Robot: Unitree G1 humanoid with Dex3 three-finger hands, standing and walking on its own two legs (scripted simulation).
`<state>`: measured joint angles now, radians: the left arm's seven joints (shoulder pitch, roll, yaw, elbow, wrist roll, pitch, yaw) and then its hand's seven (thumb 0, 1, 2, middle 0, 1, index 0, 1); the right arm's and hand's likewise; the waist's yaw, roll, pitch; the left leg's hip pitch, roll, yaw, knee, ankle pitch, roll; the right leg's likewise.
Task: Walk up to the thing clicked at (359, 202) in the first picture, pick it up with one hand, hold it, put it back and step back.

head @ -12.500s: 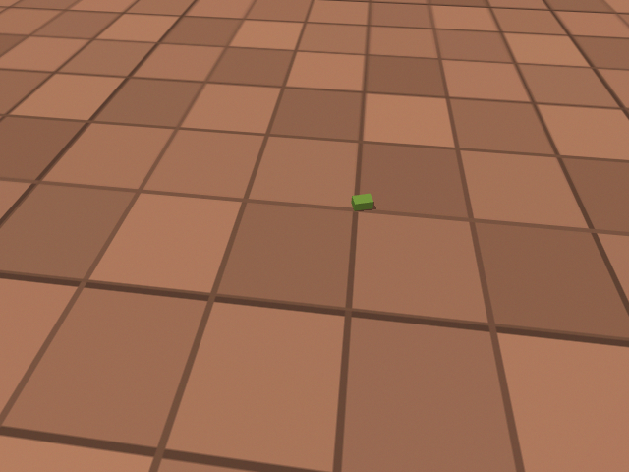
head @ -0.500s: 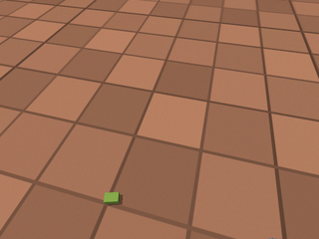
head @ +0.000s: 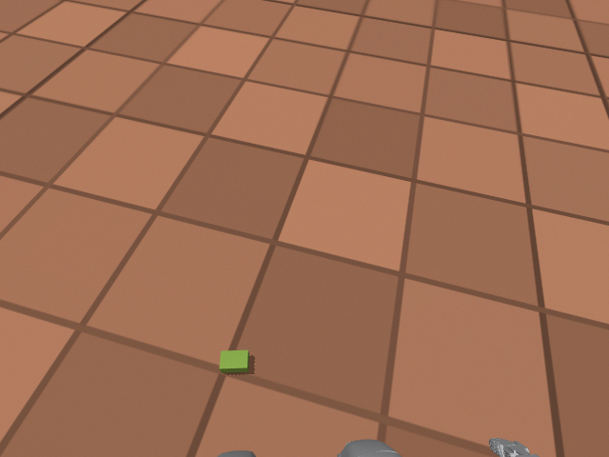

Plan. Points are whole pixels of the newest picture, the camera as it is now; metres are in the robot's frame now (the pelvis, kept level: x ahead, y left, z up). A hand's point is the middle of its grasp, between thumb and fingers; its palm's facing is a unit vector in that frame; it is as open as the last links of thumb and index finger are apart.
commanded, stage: walk up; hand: left
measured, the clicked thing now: (234, 361) +0.44 +0.19 -0.74
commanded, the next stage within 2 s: stand in 1.54 s
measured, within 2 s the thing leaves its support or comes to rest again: neither
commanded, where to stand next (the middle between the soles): +0.05 -0.04 m, yaw +0 degrees
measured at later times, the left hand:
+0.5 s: hand out of the picture +0.10 +0.21 -0.15, palm faces -0.03 -0.94 -0.34, open 7.3 cm
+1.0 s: hand out of the picture +0.08 +0.22 -0.13, palm faces +0.02 -0.93 -0.36, open 7.4 cm
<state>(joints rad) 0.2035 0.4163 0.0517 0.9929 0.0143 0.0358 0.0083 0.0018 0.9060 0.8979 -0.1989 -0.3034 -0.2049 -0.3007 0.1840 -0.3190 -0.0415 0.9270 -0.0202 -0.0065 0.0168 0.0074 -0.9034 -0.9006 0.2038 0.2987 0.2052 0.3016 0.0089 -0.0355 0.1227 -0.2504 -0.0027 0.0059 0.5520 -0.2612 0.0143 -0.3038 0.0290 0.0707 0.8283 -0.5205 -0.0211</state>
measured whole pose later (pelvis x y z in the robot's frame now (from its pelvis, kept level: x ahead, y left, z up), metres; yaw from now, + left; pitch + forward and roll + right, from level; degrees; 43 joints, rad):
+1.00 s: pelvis -0.01 -0.04 +0.01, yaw -1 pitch -3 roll +0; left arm 0.11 0.36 0.04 1.10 0.01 0.00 -0.01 0.00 0.90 0.90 -0.20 -0.30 -0.21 -0.30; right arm 0.13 -0.36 0.00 1.07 -0.01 -0.03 0.00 0.01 -0.91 -0.90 0.20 0.30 0.20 0.30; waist 0.01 0.01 0.04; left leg -0.10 0.01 -0.03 0.36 -0.21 -0.02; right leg -0.08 0.02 -0.01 0.35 -0.22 -0.02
